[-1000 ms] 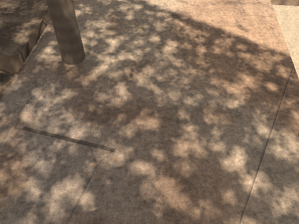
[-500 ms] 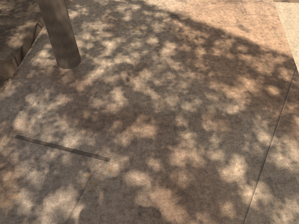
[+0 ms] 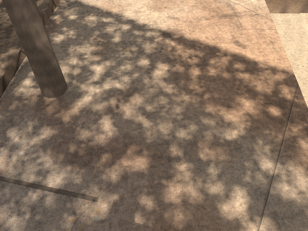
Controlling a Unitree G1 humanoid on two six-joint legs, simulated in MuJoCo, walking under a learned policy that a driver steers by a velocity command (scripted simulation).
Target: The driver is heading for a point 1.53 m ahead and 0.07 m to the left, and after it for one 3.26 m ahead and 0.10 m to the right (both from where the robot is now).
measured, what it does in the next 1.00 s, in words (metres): walks ahead: left foot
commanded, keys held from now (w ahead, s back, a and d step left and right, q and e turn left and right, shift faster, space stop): w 1.00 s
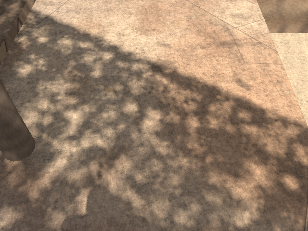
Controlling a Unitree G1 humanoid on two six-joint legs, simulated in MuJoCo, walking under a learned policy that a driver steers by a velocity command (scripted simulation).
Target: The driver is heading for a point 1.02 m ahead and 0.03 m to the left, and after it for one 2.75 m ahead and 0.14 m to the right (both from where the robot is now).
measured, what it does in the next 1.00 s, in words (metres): walks ahead: right foot, then left foot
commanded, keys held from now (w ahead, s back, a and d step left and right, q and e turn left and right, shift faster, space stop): w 1.00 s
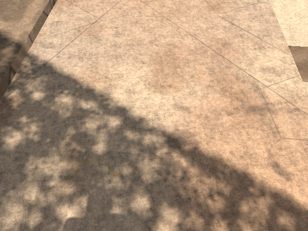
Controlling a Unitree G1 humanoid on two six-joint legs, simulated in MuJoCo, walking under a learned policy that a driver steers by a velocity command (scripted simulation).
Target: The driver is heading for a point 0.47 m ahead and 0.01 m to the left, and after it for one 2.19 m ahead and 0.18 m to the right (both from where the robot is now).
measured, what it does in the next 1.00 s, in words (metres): walks ahead: right foot, then left foot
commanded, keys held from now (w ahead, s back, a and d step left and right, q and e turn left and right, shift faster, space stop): w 0.34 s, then w+q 0.06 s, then q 0.38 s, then e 0.22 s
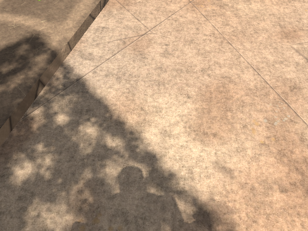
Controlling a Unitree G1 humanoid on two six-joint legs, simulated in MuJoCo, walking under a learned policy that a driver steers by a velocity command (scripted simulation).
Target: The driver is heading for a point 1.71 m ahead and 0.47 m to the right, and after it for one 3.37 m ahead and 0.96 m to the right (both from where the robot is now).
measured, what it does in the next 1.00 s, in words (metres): steps on the spot, turning right: right foot, then left foot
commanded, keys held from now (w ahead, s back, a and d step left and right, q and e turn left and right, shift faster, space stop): e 0.52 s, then no key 0.48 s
